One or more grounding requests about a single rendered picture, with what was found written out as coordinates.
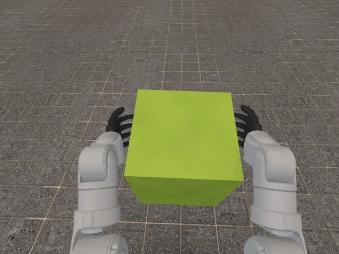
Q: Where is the robot right upper arm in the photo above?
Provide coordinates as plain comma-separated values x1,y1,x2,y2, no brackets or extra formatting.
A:
244,235,305,254

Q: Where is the robot left forearm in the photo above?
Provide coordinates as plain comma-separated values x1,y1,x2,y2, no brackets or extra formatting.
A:
69,131,125,254

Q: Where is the robot left upper arm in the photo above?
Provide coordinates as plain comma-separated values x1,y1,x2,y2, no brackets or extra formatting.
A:
72,234,128,254

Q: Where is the carton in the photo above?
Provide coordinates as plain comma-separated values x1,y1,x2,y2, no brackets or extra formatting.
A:
124,89,244,206

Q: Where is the robot left hand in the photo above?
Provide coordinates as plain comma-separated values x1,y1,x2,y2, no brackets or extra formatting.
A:
106,107,134,147

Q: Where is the robot right hand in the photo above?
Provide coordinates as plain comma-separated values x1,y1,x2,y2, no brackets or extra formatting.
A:
234,105,262,148

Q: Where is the robot right forearm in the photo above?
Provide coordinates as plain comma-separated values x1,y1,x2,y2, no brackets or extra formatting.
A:
243,130,307,254

